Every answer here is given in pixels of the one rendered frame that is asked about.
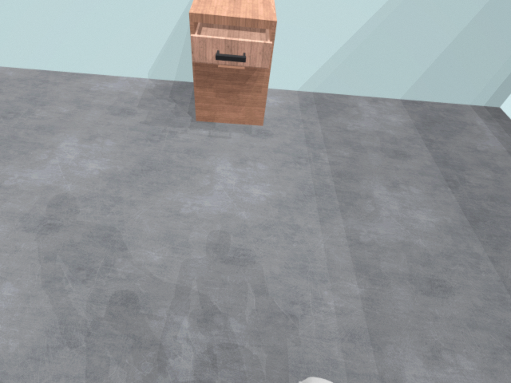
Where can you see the cabinet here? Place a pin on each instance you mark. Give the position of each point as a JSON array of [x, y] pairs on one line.
[[230, 97]]

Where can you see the drawer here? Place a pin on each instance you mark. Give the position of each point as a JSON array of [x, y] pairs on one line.
[[234, 40]]

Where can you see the handle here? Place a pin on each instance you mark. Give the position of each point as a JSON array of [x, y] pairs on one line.
[[231, 68], [229, 57]]

